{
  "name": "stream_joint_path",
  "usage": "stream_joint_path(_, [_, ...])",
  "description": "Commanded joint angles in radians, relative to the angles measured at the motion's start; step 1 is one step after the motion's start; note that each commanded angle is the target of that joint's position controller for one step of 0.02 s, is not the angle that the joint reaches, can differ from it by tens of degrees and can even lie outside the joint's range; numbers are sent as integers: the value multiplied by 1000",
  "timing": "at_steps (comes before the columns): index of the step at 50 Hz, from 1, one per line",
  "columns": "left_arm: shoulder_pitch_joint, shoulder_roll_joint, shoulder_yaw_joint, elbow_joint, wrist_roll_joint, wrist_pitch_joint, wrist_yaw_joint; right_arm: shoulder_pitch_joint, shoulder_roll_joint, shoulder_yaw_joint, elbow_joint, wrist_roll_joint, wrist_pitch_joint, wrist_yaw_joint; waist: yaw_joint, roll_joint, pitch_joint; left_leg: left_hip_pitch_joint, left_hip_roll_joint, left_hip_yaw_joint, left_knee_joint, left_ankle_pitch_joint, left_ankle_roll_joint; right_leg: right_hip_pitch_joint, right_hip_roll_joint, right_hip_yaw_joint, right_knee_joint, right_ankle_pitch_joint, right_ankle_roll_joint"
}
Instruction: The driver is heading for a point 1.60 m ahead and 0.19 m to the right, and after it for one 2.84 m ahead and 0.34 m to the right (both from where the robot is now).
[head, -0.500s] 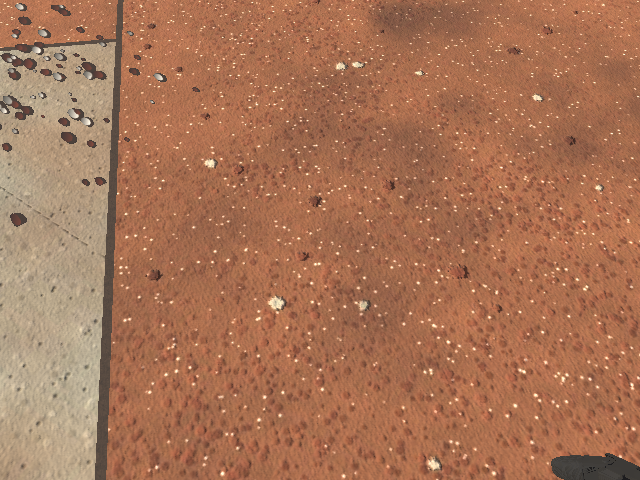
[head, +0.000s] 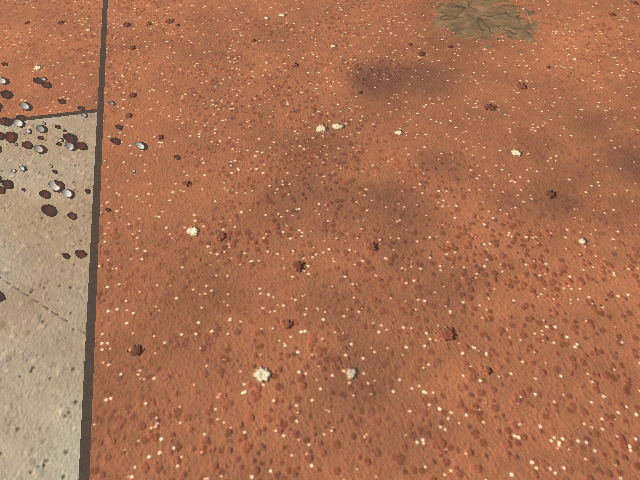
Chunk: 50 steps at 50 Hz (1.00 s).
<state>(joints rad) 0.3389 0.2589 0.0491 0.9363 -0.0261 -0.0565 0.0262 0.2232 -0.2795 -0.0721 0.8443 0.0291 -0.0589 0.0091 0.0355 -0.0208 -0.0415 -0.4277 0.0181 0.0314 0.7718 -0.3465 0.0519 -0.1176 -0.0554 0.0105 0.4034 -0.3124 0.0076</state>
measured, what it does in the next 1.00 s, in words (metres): walks ahead: left foot, then right foot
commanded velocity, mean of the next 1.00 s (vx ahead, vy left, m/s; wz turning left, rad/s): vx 0.33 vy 0.00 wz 0.00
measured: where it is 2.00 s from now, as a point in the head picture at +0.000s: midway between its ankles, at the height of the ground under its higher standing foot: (343, 292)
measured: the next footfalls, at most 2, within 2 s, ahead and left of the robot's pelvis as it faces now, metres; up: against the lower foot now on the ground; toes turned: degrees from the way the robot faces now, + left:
left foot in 0.10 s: +0.12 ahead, +0.14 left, +0.00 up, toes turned +4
right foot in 0.52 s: +0.45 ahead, -0.05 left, +0.00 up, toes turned +1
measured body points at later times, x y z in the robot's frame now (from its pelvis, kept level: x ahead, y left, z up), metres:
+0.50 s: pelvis +0.24 +0.04 -0.02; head +0.27 +0.04 +0.43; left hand +0.46 +0.26 -0.11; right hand +0.19 -0.22 -0.15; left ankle +0.08 +0.14 -0.74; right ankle +0.42 -0.06 -0.73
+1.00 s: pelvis +0.35 +0.04 +0.00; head +0.35 +0.05 +0.45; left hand +0.46 +0.30 -0.13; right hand +0.38 -0.23 -0.13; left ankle +0.34 +0.17 -0.74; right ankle +0.37 -0.07 -0.70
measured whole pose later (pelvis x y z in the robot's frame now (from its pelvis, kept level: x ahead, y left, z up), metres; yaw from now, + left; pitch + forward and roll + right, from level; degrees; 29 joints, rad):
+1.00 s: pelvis +0.35 +0.04 +0.00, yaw +1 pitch +1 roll -2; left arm 0.16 0.25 0.06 0.96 -0.03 -0.04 0.01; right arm 0.30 -0.24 -0.07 1.01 0.01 -0.04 -0.05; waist -0.03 0.00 -0.04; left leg -0.22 0.05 -0.03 0.45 -0.25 0.00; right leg -0.41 0.03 -0.05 0.78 -0.35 -0.05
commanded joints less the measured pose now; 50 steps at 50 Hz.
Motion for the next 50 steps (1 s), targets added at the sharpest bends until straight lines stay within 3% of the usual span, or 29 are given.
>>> stream_joint_path(1, [-60,188,47,-63,-12,-20,-7,-144,-27,-1,-86,-2,-48,15,-1,-127,103,-46,24,28,-137,53,-13,-35,-190,187,-268,-176,-170])
stream_joint_path(2, [-45,193,55,-42,64,-12,-30,-111,-28,2,-90,-82,-11,44,-13,-139,92,84,-35,103,-196,38,-19,-93,-132,123,-269,-216,-171])
stream_joint_path(4, [-78,181,60,-40,60,-5,-43,70,-52,-15,-32,-71,11,43,-103,-82,84,385,-74,158,-251,93,-17,-278,-108,69,-142,-219,-168])
stream_joint_path(5, [-100,149,50,-44,67,-8,-46,259,-91,-32,26,-69,4,30,-199,20,33,594,-57,107,-267,28,-6,-388,-61,16,95,-90,-157])
stream_joint_path(6, [-180,48,22,-91,81,-15,-48,467,-198,-53,63,-92,-9,11,-301,299,-33,705,205,-267,-435,-340,33,-558,32,-72,564,-123,-118])
stream_joint_path(7, [-201,1,13,-154,56,-26,-44,423,-249,-47,45,-91,-17,2,-235,397,-7,637,354,-792,-676,-629,102,-772,155,83,791,-221,-130])
stream_joint_path(8, [-209,47,18,-163,51,-27,-49,265,-227,-42,14,-83,-12,-3,-144,216,84,564,392,-751,-654,-619,138,-857,40,142,878,-89,-149])
stream_joint_path(9, [-179,99,28,-137,54,-31,-60,203,-162,-26,-5,-72,-20,0,-105,89,83,496,349,-623,-628,-459,133,-787,-12,105,844,8,-145])
stream_joint_path(10, [-130,92,27,-108,61,-28,-67,150,-123,-11,-8,-64,-28,3,-55,53,102,414,285,-477,-635,-249,119,-690,-47,73,776,58,-118])
stream_joint_path(11, [-109,84,25,-91,76,-17,-69,119,-90,2,-14,-60,-36,1,-33,64,112,361,240,-372,-641,-53,108,-619,-61,46,730,77,-87])
stream_joint_path(12, [-122,89,33,-99,-30,-36,-46,109,-61,8,-9,-14,-50,0,-39,139,111,416,236,-325,-617,154,134,-654,-84,74,729,90,-77])
stream_joint_path(14, [-171,75,25,-110,-11,-41,-40,154,-65,11,26,-17,-55,-7,-37,94,111,427,229,-216,-584,563,135,-662,-74,37,651,108,-48])
stream_joint_path(17, [-301,7,-1,-160,18,-42,-51,150,-94,9,41,-28,-32,-31,-51,78,120,333,151,-56,-575,761,108,-543,-13,-41,354,266,-13])
stream_joint_path(21, [-377,28,-2,-189,14,-36,-68,199,-116,4,85,-19,-24,-45,-65,126,90,313,151,-26,-566,727,88,-343,45,-42,139,479,-30])
stream_joint_path(25, [-143,119,38,-101,36,-38,-64,115,-116,-7,86,-18,-3,-46,67,104,-34,415,136,-25,-290,834,33,-105,90,-32,70,469,-92])
stream_joint_path(26, [-82,161,49,-81,45,-38,-56,148,-104,-3,83,-28,1,-41,77,28,-94,345,73,2,-111,702,-10,52,23,11,75,776,-118])
stream_joint_path(27, [-22,203,49,-74,74,-31,-48,300,-4,26,99,-45,0,-31,20,-169,-243,61,-28,2,256,163,-65,388,-223,270,168,1137,-283])
stream_joint_path(28, [-21,117,19,-64,62,-26,-54,389,44,45,139,-24,0,-19,-3,-231,-410,-4,-96,-135,467,-350,-92,453,-349,506,90,1140,-405])
stream_joint_path(29, [-98,99,16,-80,33,-18,-60,336,-43,21,137,-5,7,-15,-5,-125,-342,-18,-45,-186,518,-334,-92,308,-305,463,28,852,-377])
stream_joint_path(30, [-204,84,12,-99,22,-11,-56,218,-71,11,105,3,19,-23,-16,-69,-188,-74,-7,-136,500,-280,-94,153,-264,382,-28,607,-329])
stream_joint_path(32, [-309,53,-3,-105,39,-6,-46,130,-70,0,88,-20,54,-52,-57,-26,-49,-2,54,-116,358,-174,-98,-138,-195,271,-127,342,-257])
stream_joint_path(35, [-330,71,4,-87,64,3,-35,149,-19,9,100,-31,76,-71,-86,-101,-34,153,43,-70,118,-138,-97,-288,-124,171,-173,252,-230])
stream_joint_path(39, [-324,94,10,-69,36,20,-14,131,-22,10,119,-38,82,-62,-97,-89,-65,301,25,-36,-127,111,-72,-326,-117,159,-195,-69,-199])
stream_joint_path(42, [-281,52,-5,-39,29,33,-10,91,-42,11,109,-66,83,-54,-90,-27,39,307,70,-87,-316,106,-15,-386,-53,125,-165,-290,-83])
stream_joint_path(43, [-245,65,4,-39,28,38,-6,53,-112,-3,107,-53,79,-59,-34,77,92,145,89,-124,-373,-96,14,-308,11,54,-123,-226,-46])
stream_joint_path(45, [-259,95,17,-46,19,35,4,80,-144,-20,124,-34,59,-60,-62,201,88,34,120,-213,-533,-485,58,-229,94,-49,84,-249,-25])
stream_joint_path(47, [-273,94,28,-53,-1,12,-9,66,-185,-43,124,-14,20,-60,-73,325,114,143,293,-453,-675,-470,134,-376,94,-68,379,-81,-38])
stream_joint_path(48, [-271,108,40,-48,-6,0,-19,85,-145,-38,130,-10,-2,-61,-74,267,110,242,326,-490,-676,-392,151,-499,45,-14,464,-80,-55])
stream_joint_path(50, [-289,57,35,-49,-9,-23,-31,121,-93,-28,139,0,-30,-55,-78,169,93,396,319,-456,-642,-304,140,-636,-2,14,474,-42,-76])
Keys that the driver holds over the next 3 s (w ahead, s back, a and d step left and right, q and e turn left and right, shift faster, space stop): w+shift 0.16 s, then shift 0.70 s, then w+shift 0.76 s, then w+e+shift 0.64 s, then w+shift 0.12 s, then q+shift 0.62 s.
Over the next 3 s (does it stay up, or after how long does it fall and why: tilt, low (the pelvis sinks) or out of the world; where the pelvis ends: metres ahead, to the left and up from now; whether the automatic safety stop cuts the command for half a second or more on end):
stays up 1.76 -0.22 -0.01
